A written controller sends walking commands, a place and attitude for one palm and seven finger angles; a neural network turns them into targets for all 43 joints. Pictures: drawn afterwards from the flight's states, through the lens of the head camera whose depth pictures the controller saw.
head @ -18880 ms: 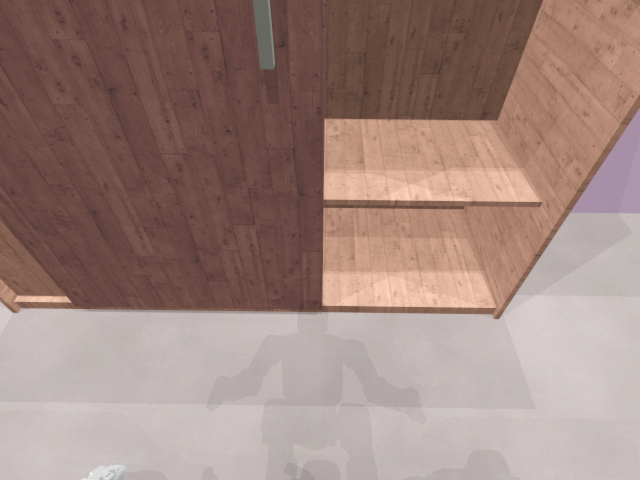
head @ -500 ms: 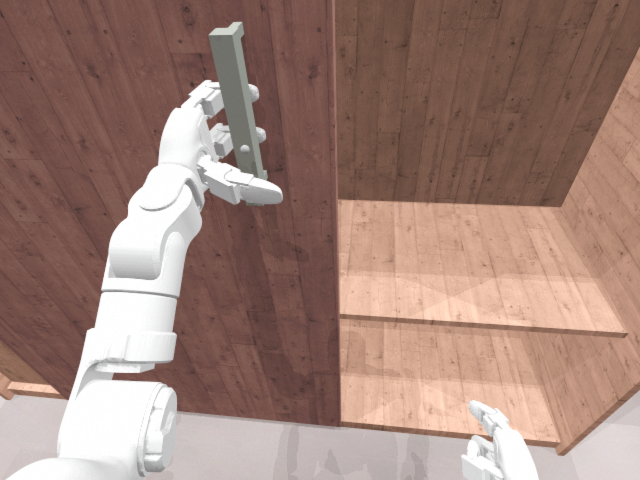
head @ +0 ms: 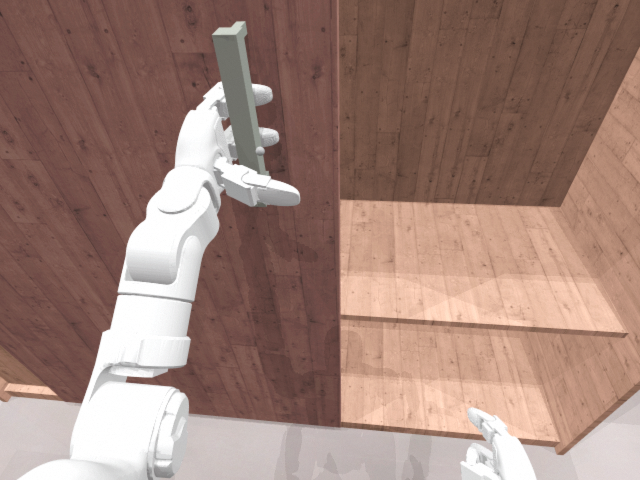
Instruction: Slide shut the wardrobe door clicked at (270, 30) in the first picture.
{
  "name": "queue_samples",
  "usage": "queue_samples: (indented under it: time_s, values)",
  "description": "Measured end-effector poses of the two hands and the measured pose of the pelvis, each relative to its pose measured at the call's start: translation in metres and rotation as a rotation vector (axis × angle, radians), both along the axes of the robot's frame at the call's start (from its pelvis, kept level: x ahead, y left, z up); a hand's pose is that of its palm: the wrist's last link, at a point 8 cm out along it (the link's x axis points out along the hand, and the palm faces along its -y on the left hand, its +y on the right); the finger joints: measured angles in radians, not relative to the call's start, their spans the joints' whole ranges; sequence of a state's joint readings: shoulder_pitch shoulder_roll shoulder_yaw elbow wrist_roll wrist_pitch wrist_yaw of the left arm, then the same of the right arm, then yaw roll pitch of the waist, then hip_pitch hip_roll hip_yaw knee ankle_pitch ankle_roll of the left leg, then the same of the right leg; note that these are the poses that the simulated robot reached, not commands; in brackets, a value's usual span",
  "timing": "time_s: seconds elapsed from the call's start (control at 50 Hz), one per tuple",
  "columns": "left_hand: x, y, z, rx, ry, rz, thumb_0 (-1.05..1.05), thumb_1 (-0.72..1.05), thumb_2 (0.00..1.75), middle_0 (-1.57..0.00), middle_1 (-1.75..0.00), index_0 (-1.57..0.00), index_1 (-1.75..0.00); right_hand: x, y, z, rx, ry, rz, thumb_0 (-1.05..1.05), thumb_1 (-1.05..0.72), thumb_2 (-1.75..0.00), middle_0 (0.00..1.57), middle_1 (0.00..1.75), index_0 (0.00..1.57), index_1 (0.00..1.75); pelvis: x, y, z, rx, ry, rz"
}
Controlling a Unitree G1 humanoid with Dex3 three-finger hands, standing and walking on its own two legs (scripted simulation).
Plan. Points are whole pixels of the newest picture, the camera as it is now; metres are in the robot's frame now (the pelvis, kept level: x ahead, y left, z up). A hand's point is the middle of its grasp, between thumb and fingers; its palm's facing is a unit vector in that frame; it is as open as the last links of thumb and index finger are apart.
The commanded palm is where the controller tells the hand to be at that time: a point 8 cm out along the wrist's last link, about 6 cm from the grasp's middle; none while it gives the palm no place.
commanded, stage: slide the fingers in behind the handle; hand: left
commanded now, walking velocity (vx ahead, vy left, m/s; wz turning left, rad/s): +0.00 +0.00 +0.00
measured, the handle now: (250, 121) +0.44 +0.12 +0.27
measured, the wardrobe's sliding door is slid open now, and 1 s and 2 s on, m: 0.63 0.63 0.63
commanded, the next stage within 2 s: grip the handle and tug to test in 0.46 s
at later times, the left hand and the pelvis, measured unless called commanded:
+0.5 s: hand (261, 149) +0.39 +0.09 +0.26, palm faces -0.01 -1.00 -0.02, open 14.0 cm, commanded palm +0.37 +0.14 +0.26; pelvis +0.00 +0.00 +0.00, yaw +1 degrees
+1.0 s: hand (261, 149) +0.39 +0.09 +0.26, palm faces -0.01 -1.00 -0.01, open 9.6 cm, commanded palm +0.37 +0.14 +0.26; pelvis +0.00 +0.00 +0.00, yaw +0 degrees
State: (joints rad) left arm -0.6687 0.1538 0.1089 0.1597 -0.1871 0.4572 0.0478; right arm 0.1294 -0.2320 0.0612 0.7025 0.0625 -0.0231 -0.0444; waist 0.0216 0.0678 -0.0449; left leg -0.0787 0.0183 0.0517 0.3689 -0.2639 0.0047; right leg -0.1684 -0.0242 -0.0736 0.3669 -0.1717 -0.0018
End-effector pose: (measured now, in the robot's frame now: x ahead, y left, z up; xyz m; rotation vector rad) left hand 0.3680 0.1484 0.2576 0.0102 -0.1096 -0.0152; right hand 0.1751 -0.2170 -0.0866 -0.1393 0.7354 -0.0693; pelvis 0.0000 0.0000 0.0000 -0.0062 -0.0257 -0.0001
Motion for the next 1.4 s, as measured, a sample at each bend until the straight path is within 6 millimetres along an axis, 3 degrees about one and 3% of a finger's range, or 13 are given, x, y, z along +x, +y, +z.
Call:
queue_samples:
  time_s: [0.36, 0.68, 0.86, 1.24, 1.4]
  values:
    - [0.004, -0.001, 0.0, 0.009, 0.013, 0.007, -0.01, -0.51, 0.3, -0.31, -1.22, -0.29, -1.2, 0.006, 0.011, 0.001, 0.005, 0.005, 0.027, 0.01, -0.9, -0.9, 0.2, 0.3, 0.2, 0.3, -0.001, 0.003, 0.0, 0.0, 0.001, 0.008]
    - [0.004, -0.001, -0.001, 0.002, 0.011, 0.002, -0.01, -0.46, 0.32, -0.31, -1.22, -0.3, -1.2, 0.0, 0.006, -0.001, 0.002, 0.017, 0.012, 0.01, -0.9, -0.9, 0.2, 0.3, 0.2, 0.3, -0.001, 0.001, 0.0, 0.0, 0.0, 0.005]
    - [0.005, -0.001, 0.0, 0.008, 0.01, 0.018, -0.01, -0.18, 0.44, -0.34, -1.26, -0.32, -1.24, -0.001, 0.002, -0.002, -0.002, 0.02, 0.009, 0.01, -0.9, -0.9, 0.2, 0.3, 0.2, 0.3, -0.002, 0.0, 0.0, 0.001, 0.002, 0.008]
    - [0.008, 0.001, -0.004, -0.003, 0.017, 0.001, 0.01, 0.67, 0.81, -0.43, -1.37, -0.42, -1.37, 0.004, -0.001, 0.001, -0.006, 0.007, -0.001, 0.01, -0.9, -0.9, 0.2, 0.3, 0.2, 0.3, 0.002, -0.002, 0.0, -0.001, 0.006, 0.001]
    - [0.008, -0.001, -0.005, -0.009, 0.012, 0.01, 0.01, 0.7, 0.82, -0.45, -1.39, -0.39, -1.39, 0.006, 0.0, 0.001, -0.004, 0.009, 0.002, 0.01, -0.9, -0.9, 0.2, 0.3, 0.2, 0.3, 0.003, -0.001, 0.0, -0.001, 0.007, 0.003]
